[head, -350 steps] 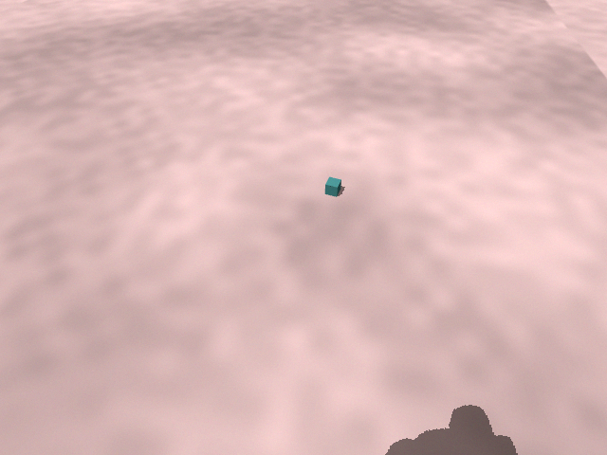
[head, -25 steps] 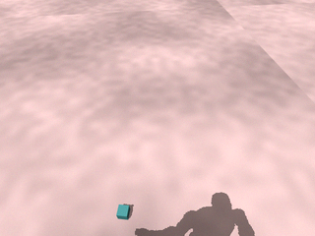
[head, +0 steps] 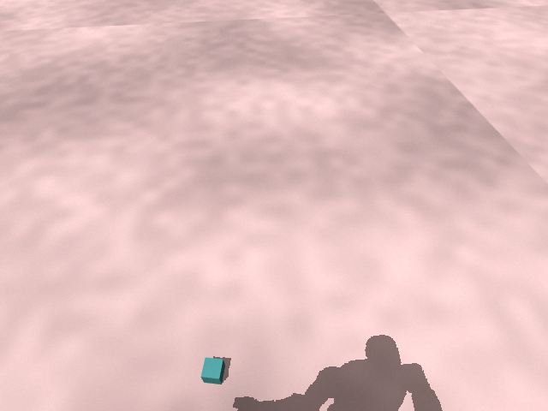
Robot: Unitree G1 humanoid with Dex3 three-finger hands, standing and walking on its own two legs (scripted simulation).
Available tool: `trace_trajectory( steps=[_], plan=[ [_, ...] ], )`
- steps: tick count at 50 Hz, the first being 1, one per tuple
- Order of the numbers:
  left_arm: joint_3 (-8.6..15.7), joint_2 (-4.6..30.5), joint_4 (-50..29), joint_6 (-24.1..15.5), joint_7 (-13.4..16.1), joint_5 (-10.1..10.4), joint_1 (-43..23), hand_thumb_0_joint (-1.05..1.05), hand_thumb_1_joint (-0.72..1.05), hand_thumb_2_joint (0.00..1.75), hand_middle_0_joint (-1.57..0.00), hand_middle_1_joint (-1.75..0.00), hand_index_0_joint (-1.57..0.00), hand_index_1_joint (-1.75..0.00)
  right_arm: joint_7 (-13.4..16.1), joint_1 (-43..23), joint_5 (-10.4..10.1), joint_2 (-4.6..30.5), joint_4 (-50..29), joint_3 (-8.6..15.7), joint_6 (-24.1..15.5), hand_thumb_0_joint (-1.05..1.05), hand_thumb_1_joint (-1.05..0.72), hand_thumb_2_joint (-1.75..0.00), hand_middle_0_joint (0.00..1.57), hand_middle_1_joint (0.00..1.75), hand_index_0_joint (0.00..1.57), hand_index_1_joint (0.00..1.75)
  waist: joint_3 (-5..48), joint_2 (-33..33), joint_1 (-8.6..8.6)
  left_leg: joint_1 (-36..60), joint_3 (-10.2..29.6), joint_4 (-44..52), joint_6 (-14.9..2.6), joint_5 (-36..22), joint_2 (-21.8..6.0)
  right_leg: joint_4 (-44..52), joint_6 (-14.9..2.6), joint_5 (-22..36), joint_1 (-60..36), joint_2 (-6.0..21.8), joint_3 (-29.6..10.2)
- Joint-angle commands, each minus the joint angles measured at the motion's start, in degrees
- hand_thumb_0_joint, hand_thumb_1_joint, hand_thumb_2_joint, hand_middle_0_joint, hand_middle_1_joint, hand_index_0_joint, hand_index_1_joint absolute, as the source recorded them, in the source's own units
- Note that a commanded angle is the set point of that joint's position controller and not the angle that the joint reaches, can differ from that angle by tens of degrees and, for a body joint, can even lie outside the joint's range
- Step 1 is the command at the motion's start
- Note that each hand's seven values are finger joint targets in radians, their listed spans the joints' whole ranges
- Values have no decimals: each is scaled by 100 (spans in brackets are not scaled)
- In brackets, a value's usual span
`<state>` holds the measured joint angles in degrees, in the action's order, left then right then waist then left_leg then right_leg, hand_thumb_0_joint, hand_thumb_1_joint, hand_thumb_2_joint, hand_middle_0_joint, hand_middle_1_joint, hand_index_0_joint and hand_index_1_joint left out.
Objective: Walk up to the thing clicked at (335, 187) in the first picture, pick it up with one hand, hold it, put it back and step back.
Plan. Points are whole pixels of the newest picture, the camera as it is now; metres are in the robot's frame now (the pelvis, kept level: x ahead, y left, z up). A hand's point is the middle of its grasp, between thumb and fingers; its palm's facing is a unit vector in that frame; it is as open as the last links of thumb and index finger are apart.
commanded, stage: stand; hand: left
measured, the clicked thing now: (213, 370) +0.44 +0.22 -0.75
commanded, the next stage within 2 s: rise first in 1.38 s
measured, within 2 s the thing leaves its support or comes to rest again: neither
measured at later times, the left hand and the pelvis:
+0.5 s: hand out of the picture +0.07 +0.26 -0.16, palm faces -0.01 -0.94 -0.35, open 7.4 cm; pelvis +0.00 +0.00 +0.00, yaw +0 degrees
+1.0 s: hand out of the picture +0.07 +0.26 -0.16, palm faces -0.02 -0.94 -0.35, open 7.4 cm; pelvis +0.01 +0.00 +0.00, yaw +0 degrees
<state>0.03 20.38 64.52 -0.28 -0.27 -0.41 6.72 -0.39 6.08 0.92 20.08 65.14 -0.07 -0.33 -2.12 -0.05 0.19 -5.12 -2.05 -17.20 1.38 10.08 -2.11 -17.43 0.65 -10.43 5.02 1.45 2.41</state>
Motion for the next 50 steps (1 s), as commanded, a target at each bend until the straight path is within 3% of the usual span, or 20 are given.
trace_trajectory(
  steps=[1,19,34,50],
  plan=[
    [199,1171,-309,-147,76,-19,-193,0,90,90,-20,-30,-20,-30,84,-251,-38,1243,-310,221,-125,0,-90,-90,20,30,20,30,307,-78,-4,74,503,240,-190,-854,-647,301,-151,797,85,676,-534],
    [224,1237,-343,-162,87,-17,-173,0,90,90,-20,-30,-20,-30,86,-201,-28,1224,-333,228,-134,0,-90,-90,20,30,20,30,418,-32,-22,178,496,192,-193,-1128,-651,215,-168,1073,-10,690,-507],
    [214,1191,-310,-134,83,-7,-171,0,90,90,-20,-30,-20,-30,87,-213,-34,1218,-324,218,-128,0,-90,-90,20,30,20,30,215,-3,-8,18,496,281,-174,-902,-607,279,-147,840,46,678,-510],
    [219,1213,-315,-146,89,-14,-145,0,90,90,-20,-30,-20,-30,89,-159,-34,1203,-330,206,-125,0,-90,-90,20,30,20,30,334,3,-20,83,492,241,-194,-927,-629,254,-153,941,-12,697,-527]
  ],
)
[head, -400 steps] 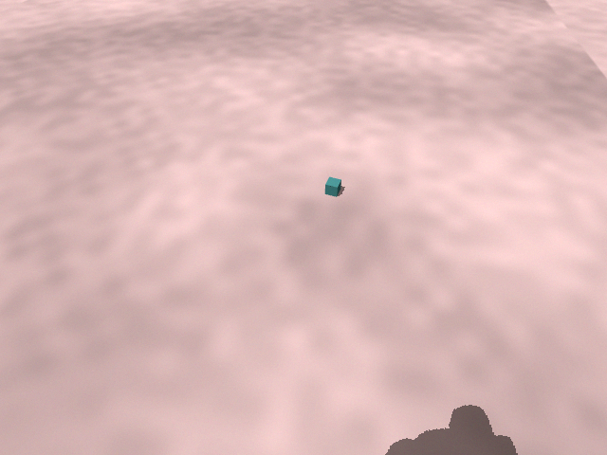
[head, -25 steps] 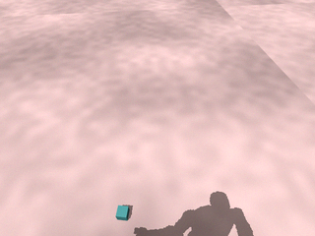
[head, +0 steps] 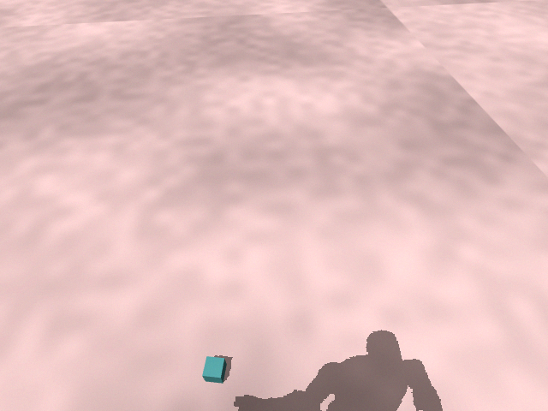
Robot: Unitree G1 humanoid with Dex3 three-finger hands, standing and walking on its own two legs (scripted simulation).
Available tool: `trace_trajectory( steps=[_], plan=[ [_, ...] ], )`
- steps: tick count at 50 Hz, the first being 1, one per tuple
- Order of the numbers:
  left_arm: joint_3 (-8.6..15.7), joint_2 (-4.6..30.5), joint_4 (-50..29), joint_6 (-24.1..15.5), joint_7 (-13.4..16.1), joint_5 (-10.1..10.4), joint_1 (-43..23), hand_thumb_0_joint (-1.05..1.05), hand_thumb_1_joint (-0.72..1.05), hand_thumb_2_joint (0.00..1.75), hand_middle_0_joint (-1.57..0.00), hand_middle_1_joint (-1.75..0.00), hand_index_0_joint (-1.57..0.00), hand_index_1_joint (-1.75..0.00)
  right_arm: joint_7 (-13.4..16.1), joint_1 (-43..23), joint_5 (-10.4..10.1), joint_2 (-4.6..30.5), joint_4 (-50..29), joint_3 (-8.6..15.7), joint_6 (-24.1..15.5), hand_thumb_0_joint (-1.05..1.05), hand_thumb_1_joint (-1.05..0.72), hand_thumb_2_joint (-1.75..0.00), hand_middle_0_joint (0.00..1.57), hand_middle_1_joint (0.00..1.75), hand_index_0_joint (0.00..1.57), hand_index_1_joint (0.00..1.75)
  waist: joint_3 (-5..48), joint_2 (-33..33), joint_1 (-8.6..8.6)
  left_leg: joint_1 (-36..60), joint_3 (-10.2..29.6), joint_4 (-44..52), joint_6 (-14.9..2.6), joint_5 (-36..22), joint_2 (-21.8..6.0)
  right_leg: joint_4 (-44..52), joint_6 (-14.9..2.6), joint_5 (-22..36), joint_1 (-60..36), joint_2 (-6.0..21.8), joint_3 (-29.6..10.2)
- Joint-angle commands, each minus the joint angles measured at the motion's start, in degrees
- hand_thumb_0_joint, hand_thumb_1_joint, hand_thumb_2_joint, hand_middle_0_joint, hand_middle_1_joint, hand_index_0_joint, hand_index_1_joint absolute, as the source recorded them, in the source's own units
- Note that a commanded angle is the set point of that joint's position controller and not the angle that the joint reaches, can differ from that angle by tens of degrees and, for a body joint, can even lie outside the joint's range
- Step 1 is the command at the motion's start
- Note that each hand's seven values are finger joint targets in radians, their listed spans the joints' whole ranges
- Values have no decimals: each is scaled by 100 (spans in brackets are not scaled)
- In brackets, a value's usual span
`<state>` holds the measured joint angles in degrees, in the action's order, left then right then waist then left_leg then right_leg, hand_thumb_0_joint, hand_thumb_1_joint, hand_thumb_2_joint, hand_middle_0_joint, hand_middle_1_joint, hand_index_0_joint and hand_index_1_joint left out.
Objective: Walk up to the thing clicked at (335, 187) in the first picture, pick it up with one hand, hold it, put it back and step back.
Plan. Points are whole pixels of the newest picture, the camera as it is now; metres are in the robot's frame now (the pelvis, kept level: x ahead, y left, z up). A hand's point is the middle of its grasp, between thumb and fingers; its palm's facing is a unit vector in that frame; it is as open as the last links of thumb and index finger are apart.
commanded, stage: stand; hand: left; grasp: from above
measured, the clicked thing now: (214, 369) +0.43 +0.22 -0.75
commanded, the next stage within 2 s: rise first in 0.38 s
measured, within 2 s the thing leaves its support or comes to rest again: neither
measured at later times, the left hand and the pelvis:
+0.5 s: hand out of the picture +0.08 +0.25 -0.16, palm faces -0.02 -0.94 -0.35, open 7.4 cm; pelvis +0.00 +0.00 +0.00, yaw +0 degrees
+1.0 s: hand out of the picture +0.13 +0.26 -0.20, palm faces -0.09 -0.91 -0.41, open 12.3 cm; pelvis -0.01 +0.01 -0.06, yaw +0 degrees
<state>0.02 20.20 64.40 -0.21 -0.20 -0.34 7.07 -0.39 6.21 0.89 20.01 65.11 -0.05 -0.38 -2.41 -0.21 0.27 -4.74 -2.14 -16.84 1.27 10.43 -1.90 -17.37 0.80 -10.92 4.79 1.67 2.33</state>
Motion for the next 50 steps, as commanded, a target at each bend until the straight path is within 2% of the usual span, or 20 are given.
trace_trajectory(
  steps=[1,3,9,23,24,25,26,27,28,29,30,31,32,33,36,39,44,46,48,50],
  plan=[
    [215,1230,-305,-154,87,-29,-181,0,90,90,-20,-30,-20,-30,88,-247,-31,1206,-350,214,-121,0,-90,-90,20,30,20,30,372,49,-24,131,522,174,-186,-1147,-681,199,-171,1094,64,660,-476],
    [215,1224,-304,-151,81,-18,-207,0,90,90,-20,-30,-20,-30,96,-166,-29,1207,-324,201,-123,0,-90,-90,20,30,20,30,339,25,-34,39,490,204,-174,-970,-647,255,-167,1024,37,679,-526],
    [215,1216,-305,-152,82,-26,-179,0,90,90,-20,-30,-20,-30,101,-187,-31,1227,-340,212,-138,0,-90,-90,20,30,20,30,417,-3,-8,145,486,177,-188,-1253,-675,184,-172,1239,-11,674,-510],
    [235,1254,-322,-157,90,-36,-203,0,90,90,-20,-30,-20,-30,96,-211,-35,1207,-359,230,-127,0,-90,-90,20,30,20,30,422,19,-23,171,473,188,-194,-1111,-673,227,-174,1152,-29,673,-511],
    [243,1266,-332,-154,94,-35,-245,0,85,91,-19,-37,-19,-36,99,-177,-24,1181,-371,234,-131,0,-91,-90,20,30,20,30,459,89,-43,177,477,180,-186,-1240,-681,166,-197,1228,-44,676,-498],
    [228,185,-2343,-657,157,272,-2255,0,77,88,-27,-43,-25,-44,208,-6,-422,239,-1927,3,-370,0,-93,-91,20,30,20,30,-139,-195,-694,-675,-157,-266,-173,-307,212,-140,-113,717,1223,-94,-137],
    [317,441,-1779,-558,178,228,-2706,0,70,88,-27,-48,-24,-51,257,310,-427,402,-1597,39,-340,0,-85,-89,20,30,20,30,188,110,-527,-636,-97,-345,-205,-238,199,-188,-94,576,919,-77,-57],
    [703,1109,-896,-346,191,72,-1620,0,62,85,-27,-56,-25,-59,331,520,-445,618,-1618,173,-279,0,-86,-89,20,30,20,30,71,163,-331,-804,-90,-406,-197,-223,194,-234,-129,439,1019,-117,-3],
    [790,1168,-581,-261,103,-52,-1427,0,54,84,-26,-61,-25,-62,316,580,-398,640,-1716,260,-268,0,-86,-89,20,30,20,30,232,277,-302,-954,-82,-652,-205,-211,220,-379,-141,345,1091,-128,-5],
    [886,1337,-684,-256,30,-172,-1884,0,46,84,-27,-66,-27,-66,321,652,-373,591,-1864,288,-283,0,-87,-89,20,30,20,30,470,364,-269,-1095,-49,-860,-235,-300,216,-601,-145,457,1183,-112,-10],
    [1030,1457,-620,-294,-32,-352,-1749,0,38,83,-26,-73,-27,-72,313,678,-284,584,-2012,384,-308,0,-88,-90,20,30,20,30,925,286,-172,-1140,-50,-1072,-220,-401,237,-832,-134,595,1070,-81,-36],
    [1117,1329,-281,-218,-89,-535,-1035,0,30,80,-27,-78,-28,-76,284,855,-232,547,-2082,448,-311,0,-89,-90,20,30,20,30,1179,168,-48,-1283,-38,-1249,-184,-598,270,-1061,-163,735,1066,-80,-23],
    [1108,1171,-404,-169,-131,-654,-713,0,22,80,-26,-81,-29,-79,248,928,-211,515,-2251,492,-315,0,-90,-90,20,30,20,30,1409,-15,60,-1338,-24,-1395,-151,-759,286,-1250,-198,816,1082,-96,-32],
    [1192,1211,-629,-142,-126,-711,-603,0,14,80,-26,-82,-28,-80,230,913,-217,512,-2438,524,-321,0,-88,-89,20,30,20,30,1604,-171,159,-1370,-32,-1480,-124,-865,319,-1335,-209,863,1027,-101,-36],
    [1090,951,-1135,159,-7,-816,-448,0,-9,79,-28,-82,-29,-81,220,842,-267,424,-2775,546,-321,0,-86,-89,20,30,20,30,1518,-272,79,-1429,16,-1462,-99,-924,308,-1346,-209,845,1234,-135,-5],
    [1035,900,-1565,459,73,-884,-577,0,-30,80,-31,-81,-30,-81,198,692,-267,365,-3090,535,-353,0,-88,-89,20,30,20,30,1432,6,-54,-1750,35,-1741,-137,-597,257,-1549,-171,509,1607,-159,28],
    [1032,698,-2112,497,125,-995,-434,0,-35,80,-32,-84,-32,-84,153,789,-206,290,-3318,555,-508,0,-91,-90,20,30,20,30,1479,33,-105,-2407,74,-2495,-124,-228,192,-2335,-163,84,2390,-174,58],
    [1077,772,-2606,422,133,-1082,-530,0,-34,80,-31,-84,-31,-84,154,802,-176,285,-3406,590,-593,0,-89,-90,20,30,20,30,1769,-148,-105,-2534,132,-2806,-100,-261,149,-2707,-179,70,2749,-180,53],
    [1090,757,-2750,442,139,-1192,-202,0,-36,81,-31,-84,-30,-85,155,847,-166,278,-3437,608,-639,0,-90,-90,20,30,20,30,1806,-284,-135,-2743,171,-3030,-91,-136,108,-2971,-186,-76,3036,-177,56],
    [1077,763,-3299,444,170,-1276,-131,0,-37,81,-32,-82,-31,-83,156,727,-165,246,-3645,610,-694,0,-90,-90,20,30,20,30,1995,-234,-101,-2938,207,-3230,-100,-92,111,-3156,-182,-116,3146,-167,43]
  ],
)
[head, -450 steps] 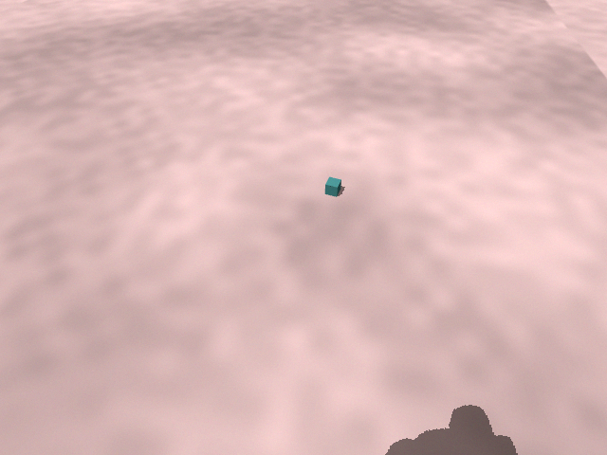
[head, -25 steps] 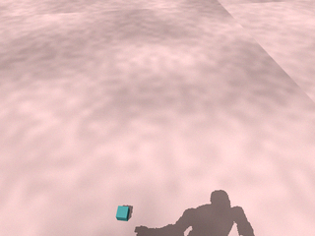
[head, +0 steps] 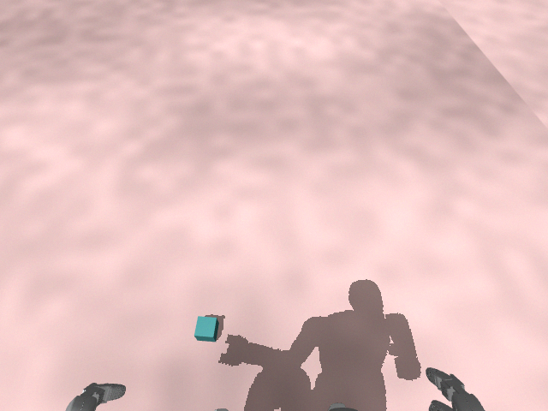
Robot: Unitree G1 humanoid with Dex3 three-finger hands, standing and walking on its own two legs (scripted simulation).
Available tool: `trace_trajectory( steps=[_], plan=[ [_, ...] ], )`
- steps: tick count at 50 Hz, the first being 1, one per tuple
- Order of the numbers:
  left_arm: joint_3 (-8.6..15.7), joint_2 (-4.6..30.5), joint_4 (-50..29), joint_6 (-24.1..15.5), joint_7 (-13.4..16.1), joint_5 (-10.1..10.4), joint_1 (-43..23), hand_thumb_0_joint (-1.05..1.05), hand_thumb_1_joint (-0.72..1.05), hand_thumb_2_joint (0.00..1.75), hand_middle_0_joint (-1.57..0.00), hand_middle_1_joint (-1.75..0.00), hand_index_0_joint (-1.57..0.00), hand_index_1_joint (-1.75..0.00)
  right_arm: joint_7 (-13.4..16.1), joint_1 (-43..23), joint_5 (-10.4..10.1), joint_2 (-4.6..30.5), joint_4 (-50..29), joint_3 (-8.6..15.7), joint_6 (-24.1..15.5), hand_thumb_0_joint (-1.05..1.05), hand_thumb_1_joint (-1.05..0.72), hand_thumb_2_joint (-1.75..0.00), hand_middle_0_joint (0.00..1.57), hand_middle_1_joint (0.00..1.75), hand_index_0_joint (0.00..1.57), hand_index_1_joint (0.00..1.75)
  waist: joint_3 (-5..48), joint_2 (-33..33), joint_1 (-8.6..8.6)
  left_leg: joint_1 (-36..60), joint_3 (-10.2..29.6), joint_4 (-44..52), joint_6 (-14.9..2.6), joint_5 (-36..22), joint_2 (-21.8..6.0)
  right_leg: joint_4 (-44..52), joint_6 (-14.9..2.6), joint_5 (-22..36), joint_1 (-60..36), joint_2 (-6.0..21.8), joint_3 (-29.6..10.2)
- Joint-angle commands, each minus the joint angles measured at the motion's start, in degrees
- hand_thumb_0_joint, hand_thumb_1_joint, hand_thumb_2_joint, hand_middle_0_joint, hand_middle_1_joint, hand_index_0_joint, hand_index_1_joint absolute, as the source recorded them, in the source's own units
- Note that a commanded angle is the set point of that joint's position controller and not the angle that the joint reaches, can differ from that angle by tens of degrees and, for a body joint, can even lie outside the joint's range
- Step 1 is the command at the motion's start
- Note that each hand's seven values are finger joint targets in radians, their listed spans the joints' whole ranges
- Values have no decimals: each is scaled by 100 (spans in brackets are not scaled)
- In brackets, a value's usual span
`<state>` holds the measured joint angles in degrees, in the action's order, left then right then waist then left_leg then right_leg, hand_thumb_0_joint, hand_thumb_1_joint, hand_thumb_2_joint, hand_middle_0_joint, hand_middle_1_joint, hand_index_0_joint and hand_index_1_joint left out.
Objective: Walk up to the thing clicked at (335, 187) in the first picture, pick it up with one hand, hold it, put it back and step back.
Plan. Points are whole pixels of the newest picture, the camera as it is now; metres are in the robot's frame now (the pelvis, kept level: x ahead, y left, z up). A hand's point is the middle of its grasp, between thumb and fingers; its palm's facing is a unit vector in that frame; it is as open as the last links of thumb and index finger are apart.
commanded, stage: rise first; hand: left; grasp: from above
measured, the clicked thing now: (207, 329) +0.44 +0.21 -0.70
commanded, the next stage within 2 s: none
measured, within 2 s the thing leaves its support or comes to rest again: neither
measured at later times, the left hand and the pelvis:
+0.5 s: hand out of the picture +0.17 +0.26 -0.27, palm faces -0.36 -0.71 -0.60, open 12.5 cm; pelvis -0.03 +0.00 -0.13, yaw +0 degrees
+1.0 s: hand (163, 364) +0.30 +0.27 -0.45, palm faces -0.50 -0.26 -0.83, open 12.3 cm; pelvis -0.10 +0.00 -0.31, yaw -3 degrees
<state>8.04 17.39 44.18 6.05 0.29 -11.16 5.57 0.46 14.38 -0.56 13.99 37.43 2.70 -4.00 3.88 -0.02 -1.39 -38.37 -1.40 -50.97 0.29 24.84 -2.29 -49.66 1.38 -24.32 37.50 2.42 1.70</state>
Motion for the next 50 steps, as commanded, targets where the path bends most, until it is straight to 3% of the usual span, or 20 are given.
trace_trajectory(
  steps=[1,7,8,10,13,15,17,19,22,26,31,35,36,42,47,50],
  plan=[
    [279,1030,-1293,-129,127,-250,188,0,-36,81,-34,-80,-32,-82,78,-102,-22,829,-909,329,-342,0,-91,-90,20,30,20,30,1336,-281,58,299,137,77,-12,-1457,147,-9,-230,1161,10,-240,86],
    [218,1012,-2291,161,147,-439,683,0,-30,74,-38,-78,-38,-79,74,-191,-4,839,-1141,347,-443,0,-94,-91,20,30,20,30,1609,-440,7,6,298,-295,4,-1514,68,-491,-245,1059,478,-261,122],
    [168,914,-2157,216,151,-476,914,0,-31,74,-38,-78,-38,-79,56,-121,-5,834,-1088,350,-452,0,-95,-91,20,30,20,30,1616,-364,-16,-60,312,-370,-1,-1566,52,-586,-250,1071,543,-270,125],
    [116,917,-2490,225,163,-498,755,0,-29,72,-40,-77,-39,-77,55,-278,-1,804,-1238,317,-501,0,-95,-91,20,30,20,30,1555,-433,-77,-314,317,-540,-9,-1303,65,-733,-244,915,815,-258,104],
    [72,981,-2377,156,193,-707,291,0,-31,72,-41,-77,-40,-77,74,-312,9,811,-1259,283,-599,0,-96,-92,20,30,20,30,1515,-331,-243,-768,345,-931,-35,-910,63,-1077,-249,646,1401,-259,91],
    [67,1021,-2205,13,193,-893,4,0,-31,73,-38,-79,-38,-79,58,-377,35,831,-1243,264,-683,0,-95,-91,20,30,20,30,1524,-400,-243,-1207,365,-1317,-33,-715,67,-1519,-256,462,1926,-233,84],
    [-23,1006,-2016,-178,206,-1152,-56,0,-32,76,-36,-80,-35,-80,13,-415,35,864,-1224,262,-767,0,-94,-91,20,30,20,30,1863,-407,-230,-1490,385,-1754,-39,-776,98,-1979,-256,448,2310,-226,89],
    [-5,1117,-1996,-392,236,-1356,-167,0,-31,75,-40,-77,-38,-78,-33,-420,16,917,-1201,286,-828,0,-94,-91,20,30,20,30,2252,-465,-111,-1716,384,-2075,-27,-832,127,-2368,-265,451,2612,-205,59],
    [79,1446,-1762,-660,320,-1747,-784,0,-32,77,-40,-77,-38,-79,-64,-485,-1,1015,-1081,354,-862,0,-95,-92,20,30,20,30,2547,-408,-193,-2316,364,-2623,-48,-597,155,-2829,-251,386,3116,-206,27],
    [212,1789,-1438,-981,392,-2202,-1096,0,-35,79,-36,-81,-35,-83,-154,-507,-18,1117,-886,402,-831,0,-95,-92,20,30,20,30,3139,-647,18,-2694,426,-3234,-37,-960,158,-3571,-299,538,3774,-183,31],
    [163,2063,-1070,-1314,414,-2719,-2223,0,-34,80,-34,-82,-34,-83,-236,-408,13,1175,-618,512,-710,0,-95,-92,20,30,20,30,3629,-585,-82,-3485,353,-4035,-111,-629,186,-4095,-293,358,4372,-208,19],
    [286,2496,-583,-1628,465,-3169,-3060,0,-31,76,-36,-82,-37,-81,-288,-320,43,1171,-466,541,-594,0,-97,-92,20,30,20,30,3844,-193,-31,-4512,198,-4727,-185,-133,232,-4426,-260,62,4528,-220,-9],
    [289,2562,-302,-1699,471,-3244,-3193,0,-30,76,-36,-82,-37,-81,-300,-266,65,1182,-391,549,-558,0,-97,-92,20,30,20,30,3773,-57,-90,-4766,179,-4841,-199,121,241,-4452,-251,-144,4601,-227,-15],
    [274,3051,28,-2158,609,-3860,-4599,0,-30,78,-33,-83,-35,-82,-337,-66,160,1294,-168,553,-424,0,-94,-92,20,30,20,30,4087,-499,-175,-4940,284,-5293,-155,514,186,-5103,-290,-552,5462,-223,150],
    [335,3439,456,-2338,791,-4278,-5211,0,-26,77,-33,-81,-35,-79,-368,124,241,1304,-64,509,-213,0,-92,-91,20,30,20,30,4189,-464,-217,-5493,227,-5679,-211,819,227,-5345,-280,-868,5630,-270,211],
    [311,3565,843,-2411,880,-4484,-5434,0,-21,77,-32,-76,-33,-75,-398,174,297,1321,88,461,-88,0,-88,-90,20,30,20,30,3796,-697,-292,-5639,349,-5698,-197,1219,208,-5606,-310,-1197,6185,-283,322]
  ],
)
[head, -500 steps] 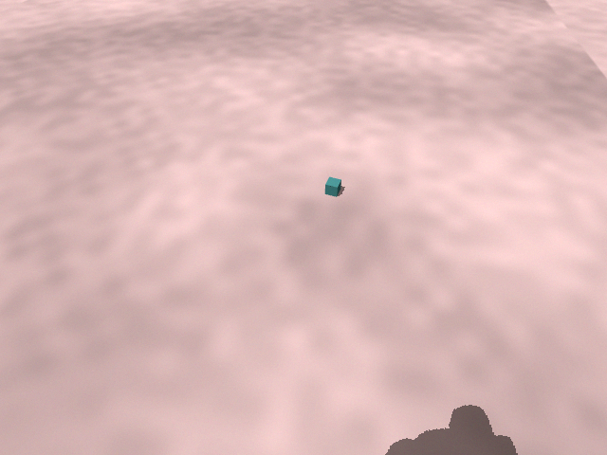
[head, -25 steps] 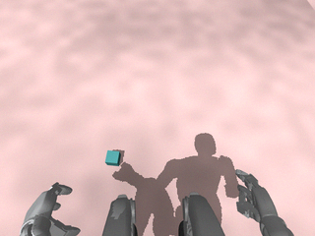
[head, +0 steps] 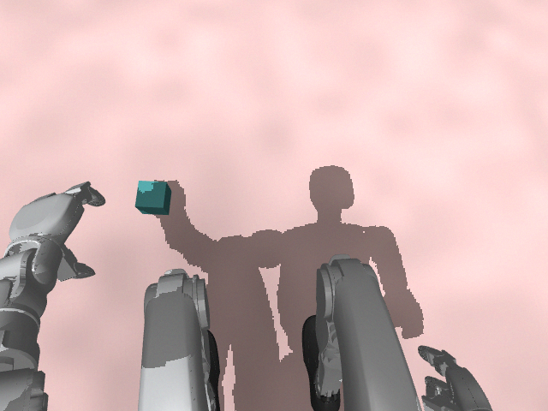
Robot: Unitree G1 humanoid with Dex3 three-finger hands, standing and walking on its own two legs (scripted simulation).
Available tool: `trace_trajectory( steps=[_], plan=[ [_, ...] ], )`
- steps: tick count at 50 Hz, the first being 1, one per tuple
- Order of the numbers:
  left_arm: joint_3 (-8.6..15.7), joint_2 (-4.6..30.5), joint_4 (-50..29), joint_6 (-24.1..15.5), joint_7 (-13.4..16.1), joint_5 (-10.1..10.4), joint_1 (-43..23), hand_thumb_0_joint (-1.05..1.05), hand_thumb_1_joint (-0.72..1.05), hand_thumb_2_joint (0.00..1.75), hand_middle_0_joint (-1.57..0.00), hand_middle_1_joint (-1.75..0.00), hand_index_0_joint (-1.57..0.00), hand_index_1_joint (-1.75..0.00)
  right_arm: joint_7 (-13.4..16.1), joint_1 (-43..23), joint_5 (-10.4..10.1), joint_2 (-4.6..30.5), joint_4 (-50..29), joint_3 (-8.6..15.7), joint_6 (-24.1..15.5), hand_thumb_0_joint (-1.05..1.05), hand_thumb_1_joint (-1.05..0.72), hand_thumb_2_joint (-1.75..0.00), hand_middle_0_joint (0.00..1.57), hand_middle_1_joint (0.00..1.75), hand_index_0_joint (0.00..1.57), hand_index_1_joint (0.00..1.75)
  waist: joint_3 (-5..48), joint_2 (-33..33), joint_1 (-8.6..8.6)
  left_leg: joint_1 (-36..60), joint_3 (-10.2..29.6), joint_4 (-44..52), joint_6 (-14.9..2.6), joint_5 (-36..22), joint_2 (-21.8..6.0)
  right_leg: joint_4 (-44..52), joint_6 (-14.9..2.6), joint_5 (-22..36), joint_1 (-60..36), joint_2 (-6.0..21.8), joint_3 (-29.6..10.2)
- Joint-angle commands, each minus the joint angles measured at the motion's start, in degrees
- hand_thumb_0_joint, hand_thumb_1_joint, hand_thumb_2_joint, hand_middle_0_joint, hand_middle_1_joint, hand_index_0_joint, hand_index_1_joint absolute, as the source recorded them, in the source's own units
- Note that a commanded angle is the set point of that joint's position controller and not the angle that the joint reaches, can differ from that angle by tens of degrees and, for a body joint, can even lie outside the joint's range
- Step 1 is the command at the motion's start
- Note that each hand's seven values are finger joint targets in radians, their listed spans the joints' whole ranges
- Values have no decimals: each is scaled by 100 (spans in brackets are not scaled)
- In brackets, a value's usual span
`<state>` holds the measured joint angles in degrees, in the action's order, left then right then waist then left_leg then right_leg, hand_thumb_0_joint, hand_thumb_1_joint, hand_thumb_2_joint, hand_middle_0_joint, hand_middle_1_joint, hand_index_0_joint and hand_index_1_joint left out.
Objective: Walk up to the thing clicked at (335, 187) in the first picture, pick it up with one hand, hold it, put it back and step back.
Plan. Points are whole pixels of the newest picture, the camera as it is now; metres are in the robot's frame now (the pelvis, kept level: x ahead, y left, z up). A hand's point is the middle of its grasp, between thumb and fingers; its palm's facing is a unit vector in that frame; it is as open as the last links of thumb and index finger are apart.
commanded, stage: rise first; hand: left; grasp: from above
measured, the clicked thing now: (154, 198) +0.53 +0.24 -0.38
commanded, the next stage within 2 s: none
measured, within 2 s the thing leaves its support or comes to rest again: neither
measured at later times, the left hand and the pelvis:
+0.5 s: hand (97, 219) +0.43 +0.29 -0.21, palm faces -0.49 -0.07 -0.87, open 12.6 cm; pelvis +0.00 +0.01 -0.06, yaw -2 degrees
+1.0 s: hand (108, 211) +0.46 +0.29 -0.24, palm faces -0.49 +0.01 -0.87, open 12.5 cm; pelvis +0.00 +0.01 -0.08, yaw -3 degrees
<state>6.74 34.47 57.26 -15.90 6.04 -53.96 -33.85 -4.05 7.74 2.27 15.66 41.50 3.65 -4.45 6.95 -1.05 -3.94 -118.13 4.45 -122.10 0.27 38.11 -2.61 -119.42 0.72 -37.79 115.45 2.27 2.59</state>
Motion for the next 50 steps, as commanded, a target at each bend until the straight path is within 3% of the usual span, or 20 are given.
trace_trajectory(
  steps=[1,3,6,8,14,15,16,22,27,28,30,31,32,34,36,40,43,45,50],
  plan=[
    [355,1882,-431,-253,327,-298,-1683,0,-20,76,-32,-76,-34,-75,40,836,33,1169,-347,368,-11,0,-88,-90,20,30,20,30,3469,-618,-106,2258,-222,1384,-202,-14,249,1329,-246,80,-1551,-276,256],
    [493,2094,-127,-314,418,-457,-1747,0,-21,79,-30,-74,-31,-74,16,868,67,1204,-296,332,70,0,-86,-89,20,30,20,30,3487,-652,-117,2180,-191,1240,-211,-48,252,1164,-252,119,-1424,-271,295],
    [265,1913,26,-435,528,-660,-2123,0,-23,81,-29,-73,-29,-73,-18,918,148,1220,-212,304,152,0,-87,-89,20,30,20,30,3401,-848,-305,2185,-147,1074,-187,-135,243,972,-275,244,-1023,-263,342],
    [337,2072,174,-471,628,-824,-2122,0,-23,80,-30,-71,-31,-71,-32,1005,188,1242,-136,284,192,0,-88,-90,20,30,20,30,3514,-1002,-231,2343,-133,964,-158,-417,249,827,-284,486,-983,-252,364],
    [202,2033,647,-548,924,-1265,-2559,0,-25,81,-31,-67,-31,-68,-116,1065,331,1261,-66,223,344,0,-90,-90,20,30,20,30,3456,-1077,-441,2146,-131,683,-161,-608,261,566,-289,659,-707,-265,436],
    [174,2106,394,-578,959,-1278,-2823,0,-24,80,-33,-66,-32,-66,-120,1030,342,1288,-57,244,353,0,-90,-90,20,30,20,30,3503,-1205,-409,2233,-138,660,-150,-634,261,533,-294,661,-668,-253,425],
    [187,2162,679,-546,989,-1368,-2681,0,-24,80,-32,-66,-32,-67,-127,1041,351,1313,-38,231,372,0,-90,-90,20,30,20,30,3429,-1227,-399,2190,-140,653,-147,-594,266,504,-294,623,-620,-256,430],
    [88,2161,882,-544,1147,-1646,-3046,0,-25,80,-32,-67,-31,-67,-172,1048,449,1317,23,190,435,0,-91,-90,20,30,20,30,3466,-1322,-536,2121,-127,444,-148,-654,273,322,-287,695,-462,-257,490],
    [29,2210,1138,-553,1227,-1769,-3192,0,-24,79,-32,-68,-31,-68,-189,982,504,1310,36,133,458,0,-91,-90,20,30,20,30,3316,-1076,-630,1776,-164,272,-202,-463,295,326,-262,543,-451,-280,502],
    [44,2243,926,-577,1248,-1795,-3335,0,-26,80,-32,-66,-31,-67,-182,976,520,1300,1,119,455,0,-91,-90,20,30,20,30,3435,-1121,-611,1846,-205,196,-201,-645,300,314,-255,698,-545,-280,487],
    [113,2320,1248,-554,1274,-1837,-3132,0,-23,78,-32,-67,-32,-67,-194,1045,544,1304,102,112,478,0,-91,-90,20,30,20,30,3436,-1094,-623,1792,-195,139,-207,-708,296,244,-248,753,-553,-288,495],
    [28,2239,885,-589,1271,-1847,-3396,0,-24,78,-32,-67,-32,-67,-197,980,551,1292,20,106,471,0,-91,-90,20,30,20,30,3495,-1202,-646,1907,-195,124,-198,-800,294,226,-251,817,-539,-284,497],
    [38,2260,1209,-575,1282,-1905,-3244,0,-24,79,-32,-68,-31,-68,-194,1042,557,1318,115,109,493,0,-91,-90,20,30,20,30,3463,-1212,-660,1878,-190,81,-194,-817,285,188,-256,832,-469,-297,510],
    [-19,2254,1102,-629,1302,-1918,-3384,0,-25,79,-32,-68,-31,-68,-205,972,570,1300,59,61,493,0,-91,-90,20,30,20,30,3396,-1324,-706,1800,-186,49,-186,-813,297,131,-261,842,-457,-299,513],
    [95,2398,1255,-637,1335,-1970,-3252,0,-23,78,-32,-68,-32,-68,-214,1053,589,1315,129,66,520,0,-91,-90,20,30,20,30,3482,-1198,-654,1794,-155,9,-192,-879,291,81,-259,885,-479,-311,537],
    [-1,2333,1222,-713,1367,-2046,-3392,0,-23,77,-33,-67,-33,-67,-227,952,621,1335,60,29,531,0,-91,-90,20,30,20,30,3344,-1367,-721,1839,-95,20,-171,-773,277,-1,-273,787,-251,-312,568],
    [115,2498,1251,-747,1447,-2079,-3343,0,-23,77,-33,-67,-33,-67,-225,943,627,1334,45,6,538,0,-91,-90,20,30,20,30,3381,-1322,-688,1737,-144,-86,-185,-808,290,-8,-259,816,-356,-318,537],
    [35,2469,1208,-781,1476,-2140,-3421,0,-24,79,-32,-68,-32,-68,-227,930,659,1316,56,-26,549,0,-91,-90,20,30,20,30,3340,-1297,-739,1555,-181,-155,-208,-786,308,14,-250,836,-429,-331,515],
    [106,2608,1148,-814,1565,-2215,-3537,0,-23,77,-32,-70,-32,-69,-234,997,690,1371,69,-33,542,0,-91,-90,20,30,20,30,3485,-1441,-750,1777,-134,-205,-190,-969,284,-101,-255,974,-363,-326,557]
  ],
)
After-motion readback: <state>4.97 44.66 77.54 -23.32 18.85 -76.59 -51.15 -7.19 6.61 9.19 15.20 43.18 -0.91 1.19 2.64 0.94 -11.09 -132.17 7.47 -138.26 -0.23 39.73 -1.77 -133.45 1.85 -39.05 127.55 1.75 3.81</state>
